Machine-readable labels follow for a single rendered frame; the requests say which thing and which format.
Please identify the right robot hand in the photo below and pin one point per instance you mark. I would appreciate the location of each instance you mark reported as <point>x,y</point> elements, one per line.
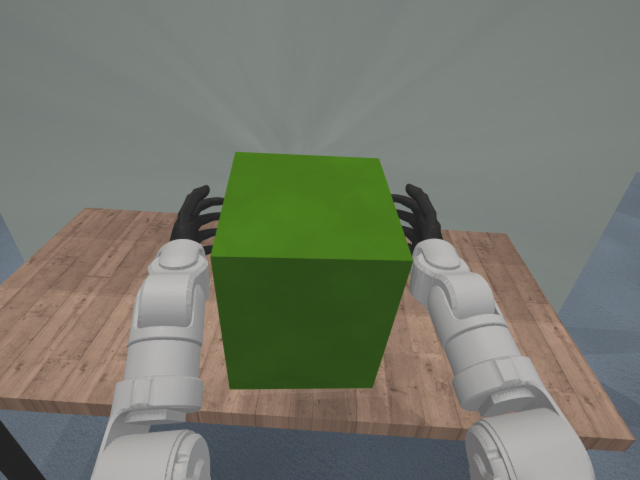
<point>424,220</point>

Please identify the carton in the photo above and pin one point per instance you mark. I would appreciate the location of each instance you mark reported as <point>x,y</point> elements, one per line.
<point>309,263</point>

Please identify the table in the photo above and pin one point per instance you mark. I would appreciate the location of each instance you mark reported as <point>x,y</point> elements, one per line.
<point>65,319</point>

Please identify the robot left upper arm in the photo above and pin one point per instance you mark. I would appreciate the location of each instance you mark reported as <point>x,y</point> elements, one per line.
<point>164,455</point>

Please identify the left robot hand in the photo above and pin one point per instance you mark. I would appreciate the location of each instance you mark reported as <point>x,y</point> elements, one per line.
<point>188,222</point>

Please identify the robot right upper arm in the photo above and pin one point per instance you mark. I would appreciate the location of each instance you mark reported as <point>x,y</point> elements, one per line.
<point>535,444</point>

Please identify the right robot forearm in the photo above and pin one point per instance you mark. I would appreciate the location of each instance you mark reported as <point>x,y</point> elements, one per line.
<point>490,374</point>

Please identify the left robot forearm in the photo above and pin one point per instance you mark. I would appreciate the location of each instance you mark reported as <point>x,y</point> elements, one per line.
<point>161,381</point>

